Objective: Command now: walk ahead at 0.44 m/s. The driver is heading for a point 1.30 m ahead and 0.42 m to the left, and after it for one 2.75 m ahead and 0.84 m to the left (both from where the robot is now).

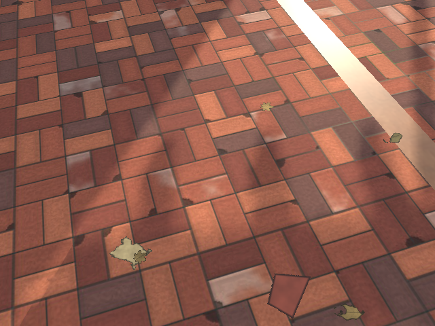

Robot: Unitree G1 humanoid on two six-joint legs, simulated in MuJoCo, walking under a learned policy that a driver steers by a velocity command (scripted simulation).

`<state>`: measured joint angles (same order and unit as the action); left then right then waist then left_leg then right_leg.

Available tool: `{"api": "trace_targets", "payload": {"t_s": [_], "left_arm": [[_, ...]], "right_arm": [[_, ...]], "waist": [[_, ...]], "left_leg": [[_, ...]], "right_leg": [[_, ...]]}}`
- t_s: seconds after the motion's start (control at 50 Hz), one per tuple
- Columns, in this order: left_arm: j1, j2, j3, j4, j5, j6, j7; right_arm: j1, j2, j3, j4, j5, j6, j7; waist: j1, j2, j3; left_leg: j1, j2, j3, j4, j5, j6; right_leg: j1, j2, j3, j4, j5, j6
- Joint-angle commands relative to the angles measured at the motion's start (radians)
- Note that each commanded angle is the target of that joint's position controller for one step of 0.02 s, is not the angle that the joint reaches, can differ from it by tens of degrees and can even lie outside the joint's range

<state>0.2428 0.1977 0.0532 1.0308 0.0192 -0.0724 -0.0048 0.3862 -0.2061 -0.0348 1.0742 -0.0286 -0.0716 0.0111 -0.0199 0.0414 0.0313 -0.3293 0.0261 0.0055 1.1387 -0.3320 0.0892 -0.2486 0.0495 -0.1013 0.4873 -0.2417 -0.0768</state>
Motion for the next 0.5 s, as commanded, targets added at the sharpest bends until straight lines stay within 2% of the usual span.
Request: {"api": "trace_targets", "payload": {"t_s": [0.02, 0.08, 0.12, 0.18, 0.26, 0.28, 0.32, 0.34, 0.36, 0.38, 0.4, 0.42, 0.44, 0.46, 0.48, 0.5], "left_arm": [[0.106, 0.065, -0.002, 0.005, -0.002, -0.022, 0.006], [0.177, 0.085, -0.004, 0.028, -0.002, -0.036, 0.015], [0.212, 0.083, -0.007, 0.034, 0.001, -0.039, 0.017], [0.231, 0.061, -0.016, 0.033, 0.003, -0.044, 0.019], [0.268, 0.069, -0.018, 0.042, 0.0, -0.05, 0.03], [0.273, 0.076, -0.017, 0.045, 0.001, -0.05, 0.034], [0.26, 0.103, -0.011, 0.042, 0.003, -0.049, 0.043], [0.25, 0.118, -0.006, 0.039, 0.006, -0.044, 0.048], [0.235, 0.132, -0.001, 0.033, 0.01, -0.034, 0.052], [0.222, 0.144, 0.004, 0.023, 0.003, -0.027, 0.052], [0.203, 0.138, 0.002, -0.007, -0.009, -0.029, 0.047], [0.28, 0.044, -0.009, -0.065, -0.043, -0.032, 0.034], [0.213, 0.116, 0.003, -0.089, -0.023, -0.033, 0.032], [0.124, 0.108, 0.001, -0.124, -0.023, -0.039, 0.032], [0.103, 0.103, 0.001, -0.128, -0.016, -0.042, 0.035], [0.078, 0.107, 0.007, -0.139, 0.001, -0.027, 0.036]], "right_arm": [[0.023, -0.027, -0.009, -0.055, -0.01, 0.004, 0.013], [-0.057, -0.034, -0.017, -0.087, -0.007, 0.027, 0.02], [-0.151, -0.031, -0.016, -0.118, -0.003, 0.033, 0.024], [-0.288, -0.015, -0.008, -0.172, 0.006, 0.029, 0.029], [-0.403, -0.005, 0.001, -0.221, 0.006, 0.025, 0.034], [-0.41, -0.01, -0.001, -0.228, 0.005, 0.023, 0.033], [-0.367, -0.032, -0.012, -0.224, 0.003, 0.019, 0.026], [-0.305, -0.047, -0.021, -0.209, 0.001, 0.017, 0.022], [-0.192, -0.065, -0.033, -0.176, -0.002, 0.012, 0.017], [-0.059, -0.087, -0.046, -0.134, -0.013, 0.003, 0.014], [0.051, -0.152, -0.07, -0.117, -0.031, -0.003, 0.007], [0.014, -0.263, -0.101, -0.155, -0.022, 0.012, 0.0], [0.013, -0.263, -0.101, -0.16, 0.018, 0.025, 0.002], [-0.068, -0.224, -0.09, -0.172, 0.023, 0.027, -0.008], [-0.111, -0.163, -0.075, -0.174, 0.023, 0.027, -0.01], [-0.127, -0.127, -0.065, -0.174, 0.027, 0.025, -0.016]], "waist": [[-0.009, -0.084, 0.046], [-0.015, -0.086, 0.067], [0.002, -0.084, 0.088], [0.024, -0.094, 0.111], [0.047, -0.099, 0.117], [0.045, -0.099, 0.112], [0.015, -0.116, 0.067], [-0.014, -0.132, 0.025], [-0.057, -0.138, -0.029], [-0.111, -0.133, -0.094], [-0.161, -0.092, -0.173], [-0.078, 0.214, -0.32], [-0.081, 0.005, -0.379], [-0.059, -0.027, -0.248], [-0.026, -0.092, -0.126], [0.0, -0.104, -0.07]], "left_leg": [[-0.228, 0.071, -0.031, 0.009, 0.074, -0.006], [-0.305, 0.07, 0.002, -0.05, 0.12, -0.028], [-0.368, 0.069, 0.009, -0.106, 0.174, -0.035], [-0.366, 0.04, 0.028, -0.277, 0.268, -0.033], [-0.284, 0.007, 0.1, -0.474, 0.326, 0.0], [-0.267, -0.003, 0.113, -0.504, 0.315, 0.016], [-0.191, -0.053, 0.149, -0.53, 0.251, 0.054], [-0.131, -0.085, 0.165, -0.528, 0.201, 0.076], [-0.037, -0.119, 0.173, -0.547, 0.173, 0.096], [0.124, -0.13, 0.156, -0.634, 0.241, 0.12], [0.345, 0.003, -0.013, -0.658, 0.312, 0.172], [0.665, 0.361, -0.582, -0.68, 0.72, 0.387], [0.646, 0.355, -0.623, -0.733, 0.845, 0.417], [0.525, 0.334, -0.481, -0.745, 0.881, 0.379], [0.37, 0.283, -0.386, -0.781, 0.906, 0.319], [0.271, 0.225, -0.32, -0.806, 0.883, 0.272]], "right_leg": [[0.117, -0.275, 0.346, -0.347, 0.035, -0.117], [0.15, -0.26, 0.251, -0.367, 0.189, -0.124], [0.171, -0.256, 0.195, -0.385, 0.243, -0.118], [0.175, -0.23, 0.093, -0.389, 0.361, -0.094], [0.237, -0.249, 0.01, -0.377, 0.513, -0.071], [0.273, -0.259, -0.006, -0.351, 0.588, -0.066], [0.347, -0.271, -0.045, -0.231, 0.89, -0.049], [0.376, -0.276, -0.061, -0.124, 1.032, -0.043], [0.379, -0.275, -0.073, 0.047, 1.112, -0.038], [0.319, -0.259, -0.087, 0.262, 1.027, -0.022], [0.117, -0.22, -0.095, 0.556, 0.701, 0.002], [-0.29, 0.022, -0.074, 1.036, -0.292, 0.07], [-0.364, -0.007, 0.129, 1.1, -0.254, 0.062], [-0.41, -0.063, 0.148, 1.052, -0.178, 0.059], [-0.389, -0.099, 0.141, 0.947, -0.141, 0.059], [-0.356, -0.12, 0.15, 0.867, -0.134, 0.065]]}}
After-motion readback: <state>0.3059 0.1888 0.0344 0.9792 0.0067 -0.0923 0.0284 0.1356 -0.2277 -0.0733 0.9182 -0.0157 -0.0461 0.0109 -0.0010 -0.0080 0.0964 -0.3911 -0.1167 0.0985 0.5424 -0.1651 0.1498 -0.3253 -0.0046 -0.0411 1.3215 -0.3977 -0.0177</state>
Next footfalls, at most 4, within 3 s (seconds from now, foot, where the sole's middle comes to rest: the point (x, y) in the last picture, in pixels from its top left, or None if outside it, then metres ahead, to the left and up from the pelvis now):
0.40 left None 0.38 0.09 -0.77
1.02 right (251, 319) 0.51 -0.05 -0.77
1.48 left None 0.41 0.14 -0.77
1.94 right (178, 240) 0.80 0.18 -0.77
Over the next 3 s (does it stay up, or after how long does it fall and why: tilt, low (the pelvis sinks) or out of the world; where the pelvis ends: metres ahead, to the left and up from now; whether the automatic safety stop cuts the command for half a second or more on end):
stays up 1.07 0.46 -0.01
